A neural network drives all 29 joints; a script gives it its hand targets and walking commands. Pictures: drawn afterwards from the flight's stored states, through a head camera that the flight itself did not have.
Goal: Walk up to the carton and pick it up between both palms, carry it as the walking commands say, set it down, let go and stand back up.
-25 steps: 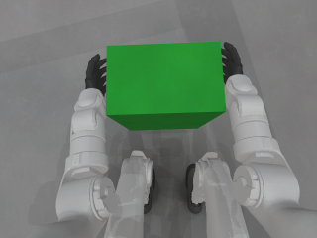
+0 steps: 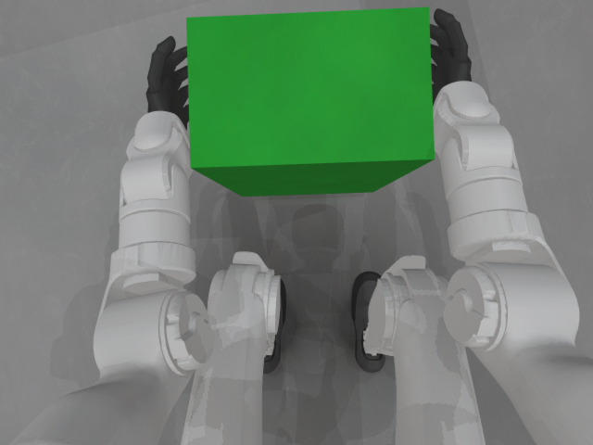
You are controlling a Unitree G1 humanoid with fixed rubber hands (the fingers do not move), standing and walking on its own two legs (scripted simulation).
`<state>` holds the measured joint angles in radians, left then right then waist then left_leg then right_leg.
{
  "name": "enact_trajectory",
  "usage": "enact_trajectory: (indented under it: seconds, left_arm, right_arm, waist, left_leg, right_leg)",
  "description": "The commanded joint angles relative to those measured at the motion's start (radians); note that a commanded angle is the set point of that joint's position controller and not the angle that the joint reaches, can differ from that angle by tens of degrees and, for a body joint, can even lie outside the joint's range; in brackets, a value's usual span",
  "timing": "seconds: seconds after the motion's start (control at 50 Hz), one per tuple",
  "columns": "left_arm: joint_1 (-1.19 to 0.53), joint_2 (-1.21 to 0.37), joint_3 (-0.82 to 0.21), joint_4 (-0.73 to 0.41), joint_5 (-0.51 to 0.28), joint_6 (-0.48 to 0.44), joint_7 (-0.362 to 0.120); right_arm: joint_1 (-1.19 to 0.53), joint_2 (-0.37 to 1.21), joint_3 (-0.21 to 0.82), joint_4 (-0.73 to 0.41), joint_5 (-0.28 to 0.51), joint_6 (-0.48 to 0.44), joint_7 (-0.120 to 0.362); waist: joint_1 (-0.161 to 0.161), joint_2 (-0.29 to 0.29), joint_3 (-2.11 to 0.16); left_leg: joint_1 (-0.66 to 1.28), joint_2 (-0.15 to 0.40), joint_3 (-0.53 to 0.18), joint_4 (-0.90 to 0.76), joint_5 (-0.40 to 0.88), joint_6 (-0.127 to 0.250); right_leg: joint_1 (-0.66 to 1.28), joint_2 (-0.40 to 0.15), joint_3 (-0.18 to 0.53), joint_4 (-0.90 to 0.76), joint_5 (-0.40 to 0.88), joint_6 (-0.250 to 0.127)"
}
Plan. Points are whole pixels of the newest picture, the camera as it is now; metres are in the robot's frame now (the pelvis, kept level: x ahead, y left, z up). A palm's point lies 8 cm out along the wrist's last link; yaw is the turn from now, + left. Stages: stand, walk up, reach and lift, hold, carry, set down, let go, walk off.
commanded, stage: set down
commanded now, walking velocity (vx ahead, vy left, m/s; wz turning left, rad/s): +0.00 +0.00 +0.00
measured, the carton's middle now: (307, 130) +0.48 +0.03 -0.18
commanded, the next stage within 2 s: none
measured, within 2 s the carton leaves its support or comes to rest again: rests again in 1.32 s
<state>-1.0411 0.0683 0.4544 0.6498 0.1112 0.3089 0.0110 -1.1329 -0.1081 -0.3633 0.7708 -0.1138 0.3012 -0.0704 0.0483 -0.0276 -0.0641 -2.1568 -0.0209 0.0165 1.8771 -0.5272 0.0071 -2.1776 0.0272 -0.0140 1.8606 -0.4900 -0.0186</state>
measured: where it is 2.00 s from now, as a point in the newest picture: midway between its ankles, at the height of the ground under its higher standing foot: (317, 338)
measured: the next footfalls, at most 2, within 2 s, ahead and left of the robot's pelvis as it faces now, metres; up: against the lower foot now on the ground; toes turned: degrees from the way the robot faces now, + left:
none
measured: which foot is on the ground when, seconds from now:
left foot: down 0.00-1.00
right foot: down 0.00-1.00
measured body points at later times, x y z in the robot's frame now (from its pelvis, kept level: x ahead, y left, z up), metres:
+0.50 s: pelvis +0.00 +0.00 -0.05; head +0.35 +0.01 +0.23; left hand +0.52 +0.19 -0.20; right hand +0.55 -0.13 -0.20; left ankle +0.10 +0.11 -0.42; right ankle +0.11 -0.11 -0.42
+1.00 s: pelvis -0.01 +0.00 -0.07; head +0.34 +0.01 +0.21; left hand +0.51 +0.19 -0.22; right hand +0.55 -0.13 -0.22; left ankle +0.10 +0.11 -0.42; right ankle +0.11 -0.11 -0.42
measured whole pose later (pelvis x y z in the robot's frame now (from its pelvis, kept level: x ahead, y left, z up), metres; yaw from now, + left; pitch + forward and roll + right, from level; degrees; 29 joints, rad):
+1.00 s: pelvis -0.01 +0.00 -0.07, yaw +1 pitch +42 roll +1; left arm -1.23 0.17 0.35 0.81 0.00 0.24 0.09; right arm -1.33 -0.24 -0.24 0.95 0.01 0.22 -0.12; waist 0.04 -0.02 0.17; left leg -2.30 -0.03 0.03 2.12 -0.55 0.01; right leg -2.32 0.03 -0.01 2.11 -0.52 -0.01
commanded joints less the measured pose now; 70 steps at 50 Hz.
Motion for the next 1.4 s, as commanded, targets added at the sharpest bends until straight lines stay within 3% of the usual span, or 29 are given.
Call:
enact_trajectory:
  seconds: [0.0, 0.38, 0.56, 0.84, 1.02, 1.12, 1.38]
  left_arm:
    - [-0.692, -0.888, -0.528, -0.055, -0.124, -0.019, -0.196]
    - [-0.793, -0.798, -0.549, -0.03, -0.177, -0.066, -0.196]
    - [-0.843, -0.788, -0.621, -0.092, -0.249, -0.085, -0.176]
    - [-0.849, -0.793, -0.556, 0.009, -0.211, -0.089, -0.183]
    - [-0.892, -0.786, -0.566, 0.001, -0.238, -0.105, -0.18]
    - [-0.886, -0.804, -0.579, 0.01, -0.267, -0.111, -0.181]
    - [-0.854, -0.794, -0.538, 0.088, -0.233, -0.112, -0.192]
  right_arm:
    - [-0.639, 0.955, 0.455, -0.064, 0.123, -0.031, 0.204]
    - [-0.733, 0.874, 0.495, -0.027, 0.195, -0.074, 0.198]
    - [-0.786, 0.883, 0.569, -0.092, 0.263, -0.091, 0.186]
    - [-0.773, 0.853, 0.477, 0.034, 0.218, -0.098, 0.21]
    - [-0.832, 0.84, 0.503, 0.009, 0.248, -0.115, 0.21]
    - [-0.846, 0.836, 0.523, -0.018, 0.259, -0.124, 0.203]
    - [-0.788, 0.804, 0.467, 0.077, 0.218, -0.124, 0.218]
  waist:
    - [0.03, -0.012, -1.154]
    - [0.033, -0.027, -1.088]
    - [0.036, -0.027, -1.23]
    - [0.022, -0.01, -0.982]
    - [0.024, -0.014, -1.042]
    - [0.009, -0.025, -1.075]
    - [-0.005, -0.009, -0.883]
  left_leg:
    - [0.567, -0.12, 0.014, -0.149, 0.3, -0.035]
    - [0.481, -0.105, 0.027, 0.004, 0.326, -0.03]
    - [0.549, -0.104, 0.032, 0.059, 0.413, -0.029]
    - [0.448, -0.101, 0.027, 0.057, 0.286, -0.027]
    - [0.473, -0.098, 0.031, 0.09, 0.31, -0.023]
    - [0.468, -0.1, 0.03, 0.109, 0.341, -0.022]
    - [0.381, -0.094, 0.024, 0.104, 0.251, -0.022]
  right_leg:
    - [0.641, 0.136, -0.01, -0.097, 0.239, 0.021]
    - [0.594, 0.118, -0.005, 0.055, 0.273, 0.018]
    - [0.649, 0.117, -0.008, 0.117, 0.354, 0.017]
    - [0.497, 0.106, -0.012, 0.119, 0.223, 0.005]
    - [0.528, 0.099, -0.011, 0.146, 0.246, 0.004]
    - [0.554, 0.098, -0.011, 0.159, 0.287, 0.004]
    - [0.446, 0.087, -0.01, 0.158, 0.201, -0.003]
